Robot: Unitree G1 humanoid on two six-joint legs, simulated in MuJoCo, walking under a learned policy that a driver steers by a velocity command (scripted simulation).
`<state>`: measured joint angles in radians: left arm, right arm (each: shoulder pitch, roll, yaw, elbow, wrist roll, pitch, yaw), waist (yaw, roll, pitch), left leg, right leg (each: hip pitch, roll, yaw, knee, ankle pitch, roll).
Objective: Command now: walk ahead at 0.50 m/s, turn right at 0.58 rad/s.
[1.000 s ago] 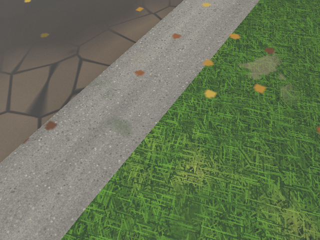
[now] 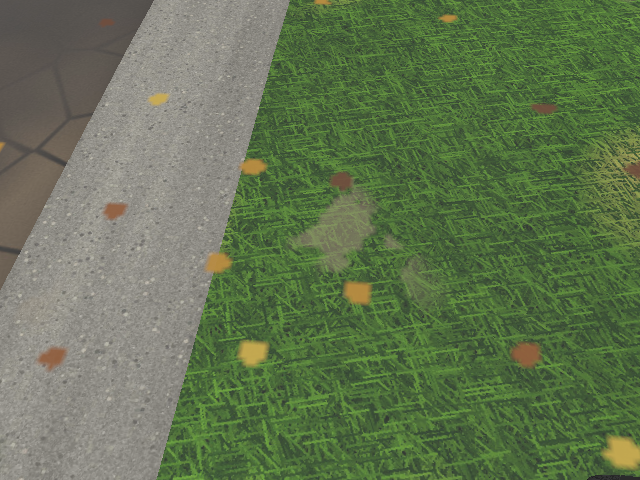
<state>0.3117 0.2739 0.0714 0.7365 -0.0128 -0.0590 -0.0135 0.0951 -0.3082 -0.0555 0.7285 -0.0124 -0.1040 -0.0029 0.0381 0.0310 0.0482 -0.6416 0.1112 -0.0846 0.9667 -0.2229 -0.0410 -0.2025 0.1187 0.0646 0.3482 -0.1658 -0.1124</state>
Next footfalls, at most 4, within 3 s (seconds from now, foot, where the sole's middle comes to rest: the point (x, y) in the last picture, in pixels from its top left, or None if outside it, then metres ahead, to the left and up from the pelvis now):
0.24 left None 0.33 0.14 -0.78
0.66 right None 0.35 -0.09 -0.78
1.06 left None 0.30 0.17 -0.78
1.54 right None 0.39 -0.03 -0.78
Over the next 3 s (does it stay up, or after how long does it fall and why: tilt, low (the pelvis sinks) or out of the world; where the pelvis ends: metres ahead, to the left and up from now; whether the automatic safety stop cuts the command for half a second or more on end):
stays up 0.23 0.07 -0.01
